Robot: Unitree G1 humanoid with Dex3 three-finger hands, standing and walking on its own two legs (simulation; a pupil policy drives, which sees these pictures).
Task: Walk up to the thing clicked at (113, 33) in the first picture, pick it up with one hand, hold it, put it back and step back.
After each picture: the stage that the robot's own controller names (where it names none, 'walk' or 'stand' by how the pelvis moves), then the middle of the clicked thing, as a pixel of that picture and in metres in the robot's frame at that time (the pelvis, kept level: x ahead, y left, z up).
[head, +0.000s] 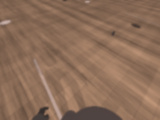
stand; (113, 33) +2.25 -0.61 -0.72
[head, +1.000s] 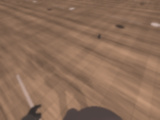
walk; (99, 36) +2.19 -0.08 -0.70
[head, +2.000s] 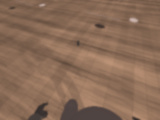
walk; (78, 43) +1.56 +0.35 -0.72
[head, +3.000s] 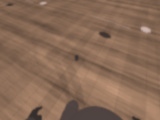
walk; (76, 58) +1.03 +0.29 -0.71
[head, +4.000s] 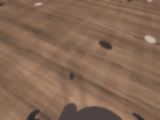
walk; (71, 76) +0.63 +0.23 -0.70
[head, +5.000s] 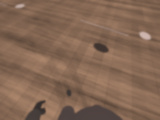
walk; (69, 93) +0.36 +0.20 -0.70
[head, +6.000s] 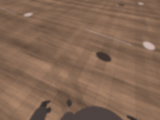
stand; (69, 103) +0.29 +0.20 -0.72
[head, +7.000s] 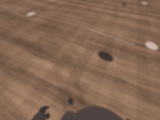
stand; (70, 101) +0.31 +0.19 -0.73
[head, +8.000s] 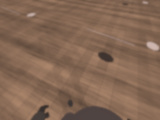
stand; (70, 103) +0.28 +0.20 -0.73
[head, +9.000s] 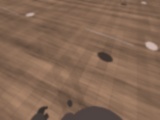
stand; (70, 103) +0.28 +0.20 -0.73
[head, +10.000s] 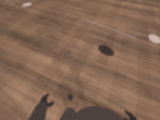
go down; (70, 97) +0.29 +0.19 -0.72
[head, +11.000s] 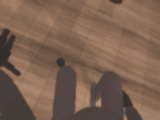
go down; (61, 63) +0.38 +0.22 -0.29
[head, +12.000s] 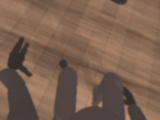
close in; (63, 64) +0.37 +0.21 -0.29
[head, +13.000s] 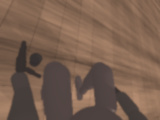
close in; (35, 60) +0.37 +0.24 -0.22
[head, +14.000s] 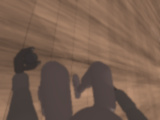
close; (30, 60) +0.36 +0.25 -0.22
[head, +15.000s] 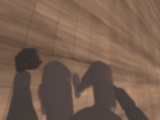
lift; (31, 59) +0.36 +0.24 -0.22
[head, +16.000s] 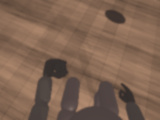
lift; (61, 69) +0.31 +0.20 -0.02
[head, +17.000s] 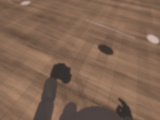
hold; (65, 75) +0.31 +0.17 -0.01
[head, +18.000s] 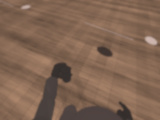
hold; (66, 74) +0.32 +0.17 +0.00
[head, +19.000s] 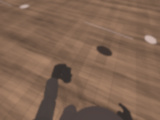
crouch; (66, 75) +0.31 +0.17 -0.01
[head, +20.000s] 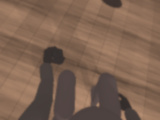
lower; (58, 57) +0.41 +0.21 -0.10
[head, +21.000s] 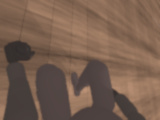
lower; (24, 52) +0.41 +0.26 -0.22
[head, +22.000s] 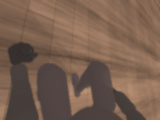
lower; (26, 53) +0.40 +0.26 -0.22
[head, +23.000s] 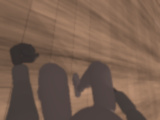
lower; (28, 54) +0.39 +0.26 -0.22
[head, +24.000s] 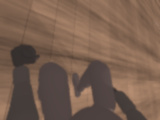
lower; (28, 55) +0.39 +0.25 -0.22
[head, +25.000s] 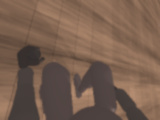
open; (33, 56) +0.38 +0.24 -0.23
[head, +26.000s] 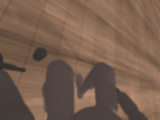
stand; (39, 55) +0.38 +0.23 -0.22
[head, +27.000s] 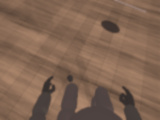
walk; (70, 78) +0.36 +0.18 -0.52
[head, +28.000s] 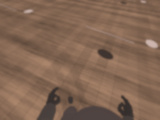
stand; (70, 100) +0.32 +0.17 -0.67
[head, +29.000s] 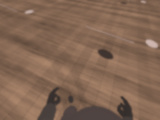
stand; (70, 99) +0.33 +0.17 -0.67
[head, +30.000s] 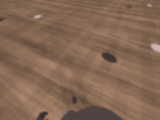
stand; (74, 100) +0.35 +0.16 -0.72
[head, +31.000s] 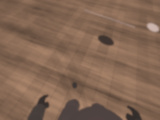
walk; (74, 85) +0.38 +0.14 -0.70
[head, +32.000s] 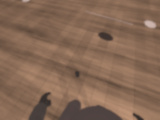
walk; (77, 74) +0.60 +0.17 -0.70
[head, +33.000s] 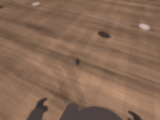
stand; (77, 62) +0.92 +0.23 -0.70
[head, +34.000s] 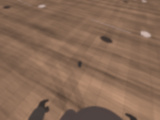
stand; (79, 64) +0.95 +0.16 -0.72
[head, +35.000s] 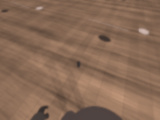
stand; (78, 64) +0.95 +0.19 -0.72
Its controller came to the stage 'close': yes
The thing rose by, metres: 0.71
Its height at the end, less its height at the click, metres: +0.00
